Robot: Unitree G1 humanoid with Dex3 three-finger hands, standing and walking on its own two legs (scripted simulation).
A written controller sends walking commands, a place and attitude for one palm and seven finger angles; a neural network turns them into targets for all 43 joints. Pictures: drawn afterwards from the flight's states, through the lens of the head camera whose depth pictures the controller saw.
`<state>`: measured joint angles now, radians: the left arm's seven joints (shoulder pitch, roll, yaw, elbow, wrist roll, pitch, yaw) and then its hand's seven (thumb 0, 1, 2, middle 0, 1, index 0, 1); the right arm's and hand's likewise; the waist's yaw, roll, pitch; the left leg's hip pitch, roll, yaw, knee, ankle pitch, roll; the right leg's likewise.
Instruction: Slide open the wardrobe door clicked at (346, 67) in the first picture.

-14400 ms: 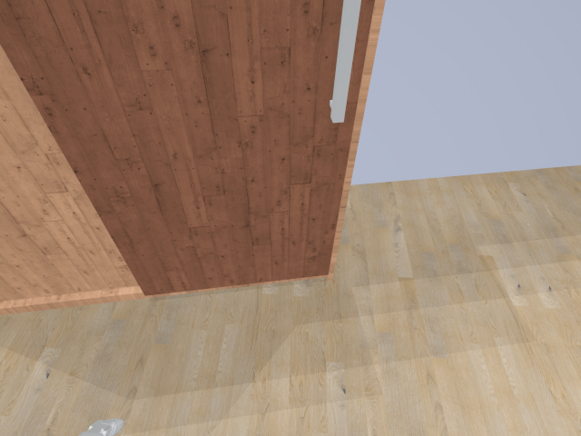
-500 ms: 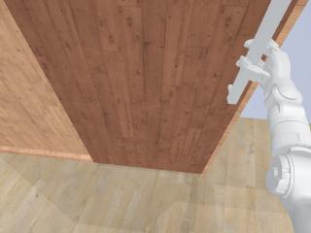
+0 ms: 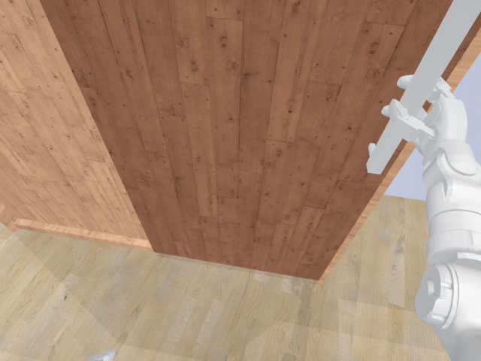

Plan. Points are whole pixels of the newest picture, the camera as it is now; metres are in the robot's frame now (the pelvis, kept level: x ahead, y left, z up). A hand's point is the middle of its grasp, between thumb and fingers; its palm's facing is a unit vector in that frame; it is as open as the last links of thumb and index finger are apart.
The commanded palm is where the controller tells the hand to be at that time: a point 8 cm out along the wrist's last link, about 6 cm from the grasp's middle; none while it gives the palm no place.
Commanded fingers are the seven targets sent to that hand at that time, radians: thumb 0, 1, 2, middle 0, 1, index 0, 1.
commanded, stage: grip the handle and tug to test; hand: right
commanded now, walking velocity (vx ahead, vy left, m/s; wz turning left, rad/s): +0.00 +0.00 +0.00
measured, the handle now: (408, 93) +0.54 -0.18 +0.20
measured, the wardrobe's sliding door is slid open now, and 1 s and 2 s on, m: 0.00 0.01 0.06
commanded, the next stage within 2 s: tug the door sideways, standing still in 0.04 s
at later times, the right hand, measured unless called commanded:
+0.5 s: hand (397, 117) +0.48 -0.16 +0.19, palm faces +0.07 +1.00 -0.01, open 6.0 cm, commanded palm +0.46 -0.17 +0.19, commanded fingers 0.00 -0.90 -0.90 0.45 1.40 0.45 1.40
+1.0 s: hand (390, 118) +0.48 -0.15 +0.19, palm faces +0.08 +1.00 -0.04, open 6.1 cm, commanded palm +0.45 -0.14 +0.19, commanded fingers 0.00 -0.90 -0.90 0.45 1.40 0.45 1.40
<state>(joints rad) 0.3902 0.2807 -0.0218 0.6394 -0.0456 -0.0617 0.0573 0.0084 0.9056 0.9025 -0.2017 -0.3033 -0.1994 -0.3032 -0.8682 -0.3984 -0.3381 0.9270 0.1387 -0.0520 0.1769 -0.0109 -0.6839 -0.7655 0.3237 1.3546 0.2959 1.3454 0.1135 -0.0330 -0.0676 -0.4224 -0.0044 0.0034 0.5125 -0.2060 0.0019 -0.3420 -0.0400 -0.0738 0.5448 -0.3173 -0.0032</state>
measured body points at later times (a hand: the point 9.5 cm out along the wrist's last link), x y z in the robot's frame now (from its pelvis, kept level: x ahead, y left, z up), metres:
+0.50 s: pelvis +0.01 +0.00 +0.00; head +0.04 +0.00 +0.45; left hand +0.12 +0.24 -0.12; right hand +0.47 -0.21 +0.19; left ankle +0.03 +0.12 -0.73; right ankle -0.03 -0.11 -0.73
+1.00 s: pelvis +0.01 -0.01 +0.00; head +0.04 +0.00 +0.44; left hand +0.09 +0.24 -0.13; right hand +0.47 -0.20 +0.19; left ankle +0.03 +0.12 -0.73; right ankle -0.03 -0.11 -0.73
